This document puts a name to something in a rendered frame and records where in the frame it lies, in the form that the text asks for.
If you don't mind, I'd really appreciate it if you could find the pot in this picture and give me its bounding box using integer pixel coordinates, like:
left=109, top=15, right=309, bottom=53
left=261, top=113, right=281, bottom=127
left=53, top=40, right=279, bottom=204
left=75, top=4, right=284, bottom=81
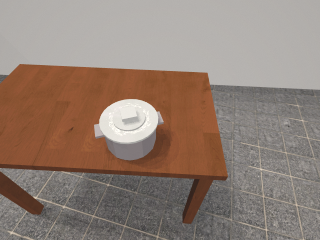
left=94, top=111, right=164, bottom=161

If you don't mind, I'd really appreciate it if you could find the table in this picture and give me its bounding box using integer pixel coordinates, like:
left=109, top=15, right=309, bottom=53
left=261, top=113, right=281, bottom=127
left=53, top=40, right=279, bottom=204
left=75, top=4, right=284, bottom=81
left=0, top=64, right=228, bottom=224

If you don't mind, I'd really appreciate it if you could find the knob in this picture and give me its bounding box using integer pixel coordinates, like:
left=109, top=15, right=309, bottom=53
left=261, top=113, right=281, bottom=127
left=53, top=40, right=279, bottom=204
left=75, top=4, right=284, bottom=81
left=119, top=106, right=138, bottom=122

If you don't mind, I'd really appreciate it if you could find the lid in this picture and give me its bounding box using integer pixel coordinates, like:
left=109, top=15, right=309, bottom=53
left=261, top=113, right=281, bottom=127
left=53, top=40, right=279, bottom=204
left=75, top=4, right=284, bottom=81
left=99, top=99, right=159, bottom=144

